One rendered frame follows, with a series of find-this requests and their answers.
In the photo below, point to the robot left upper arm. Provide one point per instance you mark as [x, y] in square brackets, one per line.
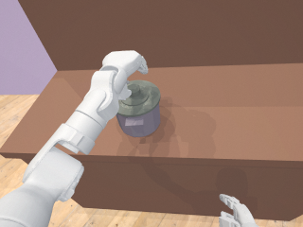
[54, 179]

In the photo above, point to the robot left forearm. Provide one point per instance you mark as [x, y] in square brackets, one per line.
[83, 127]

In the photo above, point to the lid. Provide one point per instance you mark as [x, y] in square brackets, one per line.
[144, 103]

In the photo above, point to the left robot hand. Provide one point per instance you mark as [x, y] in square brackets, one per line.
[129, 61]

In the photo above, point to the right robot hand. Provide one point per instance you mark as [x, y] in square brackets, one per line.
[241, 213]

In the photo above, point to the table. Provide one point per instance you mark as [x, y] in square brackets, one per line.
[230, 76]

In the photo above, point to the knob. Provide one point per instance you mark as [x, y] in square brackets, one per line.
[135, 88]

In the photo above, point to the pot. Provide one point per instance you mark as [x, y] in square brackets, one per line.
[140, 126]

